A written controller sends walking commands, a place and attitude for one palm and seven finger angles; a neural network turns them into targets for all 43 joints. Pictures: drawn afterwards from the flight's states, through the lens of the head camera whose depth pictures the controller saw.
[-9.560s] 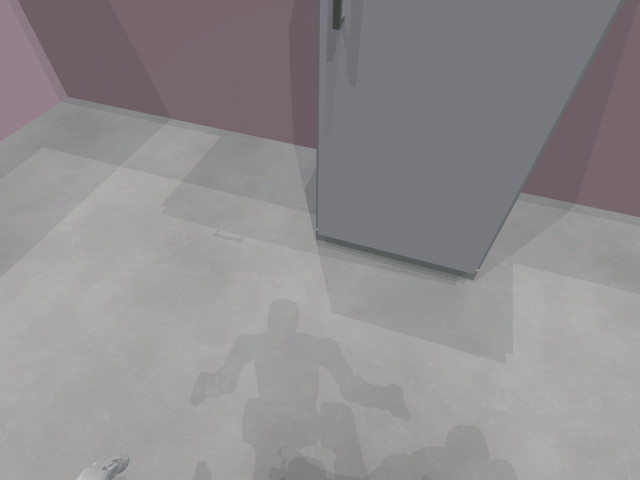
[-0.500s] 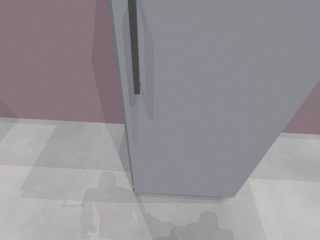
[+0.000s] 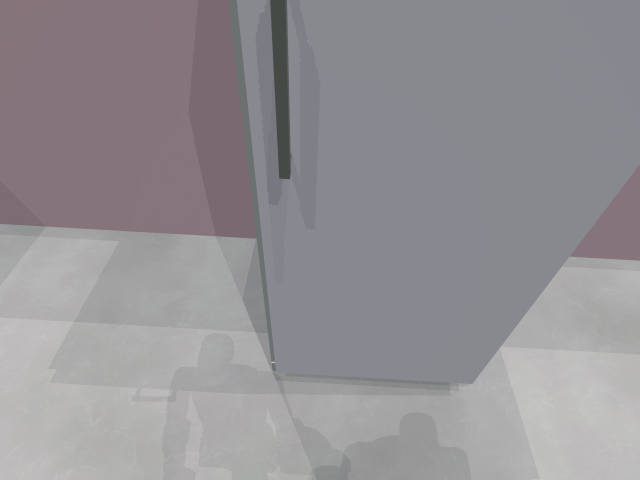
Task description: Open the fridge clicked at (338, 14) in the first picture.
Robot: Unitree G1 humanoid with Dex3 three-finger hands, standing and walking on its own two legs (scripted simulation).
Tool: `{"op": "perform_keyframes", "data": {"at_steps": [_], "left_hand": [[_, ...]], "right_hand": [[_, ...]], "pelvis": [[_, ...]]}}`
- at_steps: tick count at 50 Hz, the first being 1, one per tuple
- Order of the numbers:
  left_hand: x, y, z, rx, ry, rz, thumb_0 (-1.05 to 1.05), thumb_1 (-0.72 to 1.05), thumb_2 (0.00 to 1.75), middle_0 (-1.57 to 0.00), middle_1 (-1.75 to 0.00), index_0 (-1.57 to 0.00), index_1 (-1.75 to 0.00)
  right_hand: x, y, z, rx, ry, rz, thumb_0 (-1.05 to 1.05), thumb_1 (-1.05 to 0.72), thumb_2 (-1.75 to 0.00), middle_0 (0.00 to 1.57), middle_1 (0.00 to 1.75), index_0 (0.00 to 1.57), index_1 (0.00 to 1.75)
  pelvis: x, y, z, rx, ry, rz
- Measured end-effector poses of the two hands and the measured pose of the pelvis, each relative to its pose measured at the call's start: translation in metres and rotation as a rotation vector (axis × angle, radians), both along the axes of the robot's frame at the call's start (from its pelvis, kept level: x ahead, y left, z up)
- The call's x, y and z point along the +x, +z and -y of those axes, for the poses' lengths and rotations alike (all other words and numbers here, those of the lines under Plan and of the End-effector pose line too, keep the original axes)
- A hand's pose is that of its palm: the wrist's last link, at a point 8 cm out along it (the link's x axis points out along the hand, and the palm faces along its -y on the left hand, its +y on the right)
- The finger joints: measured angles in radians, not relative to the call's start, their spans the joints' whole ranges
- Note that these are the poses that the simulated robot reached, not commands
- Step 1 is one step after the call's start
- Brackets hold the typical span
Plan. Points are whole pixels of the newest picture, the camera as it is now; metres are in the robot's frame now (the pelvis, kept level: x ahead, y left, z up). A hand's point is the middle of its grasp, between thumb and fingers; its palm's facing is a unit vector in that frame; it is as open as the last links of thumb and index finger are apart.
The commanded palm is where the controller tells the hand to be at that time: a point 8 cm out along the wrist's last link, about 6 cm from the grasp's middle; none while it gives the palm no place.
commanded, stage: look again from close up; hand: left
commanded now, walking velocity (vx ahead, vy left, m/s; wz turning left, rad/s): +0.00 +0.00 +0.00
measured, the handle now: (283, 79) +0.53 +0.10 +0.26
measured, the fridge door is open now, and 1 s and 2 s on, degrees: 0 0 0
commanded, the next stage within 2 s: none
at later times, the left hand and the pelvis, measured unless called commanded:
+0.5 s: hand out of the picture -0.04 +0.16 -0.18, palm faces +0.05 -0.99 -0.16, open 7.4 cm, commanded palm none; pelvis +0.00 +0.00 +0.00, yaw +0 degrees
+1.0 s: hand out of the picture -0.04 +0.17 -0.17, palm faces +0.07 -0.98 -0.18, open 7.4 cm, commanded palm none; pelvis +0.01 +0.01 +0.00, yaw +1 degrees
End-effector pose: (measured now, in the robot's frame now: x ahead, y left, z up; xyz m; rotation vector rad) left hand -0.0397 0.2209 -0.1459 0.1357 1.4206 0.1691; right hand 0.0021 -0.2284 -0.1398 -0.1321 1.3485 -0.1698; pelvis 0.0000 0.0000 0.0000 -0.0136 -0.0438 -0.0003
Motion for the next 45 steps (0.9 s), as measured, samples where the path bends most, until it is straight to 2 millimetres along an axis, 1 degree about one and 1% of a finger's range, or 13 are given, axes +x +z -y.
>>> {"op": "perform_keyframes", "data": {"at_steps": [14,26,36,45], "left_hand": [[-0.001,-0.004,0.014,-0.034,0.007,0.009,0.01,0.91,0.9,-0.2,-0.3,-0.2,-0.29],[-0.01,-0.004,0.015,-0.04,0.024,-0.017,0.01,0.91,0.9,-0.2,-0.3,-0.2,-0.29],[-0.015,-0.003,0.011,-0.037,0.039,-0.036,0.01,0.91,0.9,-0.19,-0.3,-0.2,-0.29],[-0.015,0.0,0.008,-0.027,0.046,-0.048,0.01,0.91,0.9,-0.19,-0.3,-0.2,-0.29]], "right_hand": [[-0.017,-0.003,-0.016,0.03,-0.025,-0.031,0.01,-0.91,-0.9,0.2,0.3,0.2,0.3],[-0.025,-0.004,-0.022,0.037,-0.032,-0.058,0.01,-0.91,-0.9,0.2,0.3,0.2,0.3],[-0.018,-0.003,-0.021,0.027,-0.017,-0.063,0.01,-0.91,-0.9,0.2,0.3,0.2,0.3],[0.002,-0.003,-0.017,0.02,0.003,-0.038,0.01,-0.91,-0.9,0.2,0.3,0.2,0.3]], "pelvis": [[-0.003,-0.001,-0.001,-0.002,0.0,-0.007],[-0.003,-0.001,-0.003,-0.003,0.005,-0.014],[-0.001,-0.001,-0.006,-0.002,0.019,-0.022],[0.004,0.0,-0.007,0.002,0.022,-0.023]]}}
